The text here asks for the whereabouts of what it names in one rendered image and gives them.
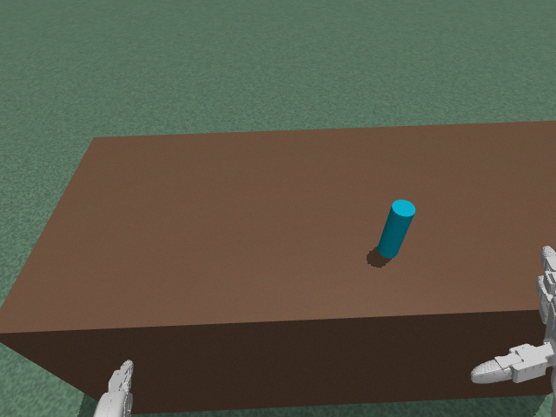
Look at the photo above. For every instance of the left robot hand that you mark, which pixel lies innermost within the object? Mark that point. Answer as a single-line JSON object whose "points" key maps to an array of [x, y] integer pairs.
{"points": [[118, 401]]}

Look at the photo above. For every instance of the right robot hand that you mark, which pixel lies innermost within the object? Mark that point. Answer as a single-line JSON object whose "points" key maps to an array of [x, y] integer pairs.
{"points": [[526, 362]]}

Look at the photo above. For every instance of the can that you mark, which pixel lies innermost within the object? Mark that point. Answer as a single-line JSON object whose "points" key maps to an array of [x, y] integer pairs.
{"points": [[397, 224]]}

